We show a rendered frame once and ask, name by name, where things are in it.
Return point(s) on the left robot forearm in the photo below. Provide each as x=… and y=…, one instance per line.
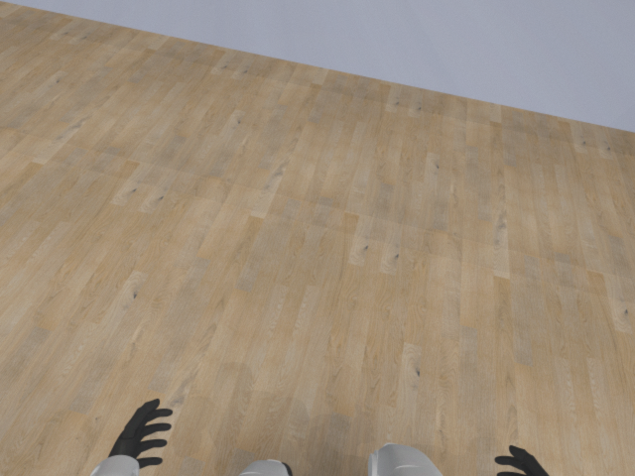
x=117, y=465

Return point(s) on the robot left hand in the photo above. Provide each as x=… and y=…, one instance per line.
x=129, y=441

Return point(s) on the right robot thigh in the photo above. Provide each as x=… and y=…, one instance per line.
x=400, y=460

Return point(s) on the robot right hand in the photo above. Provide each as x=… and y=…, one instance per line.
x=522, y=460

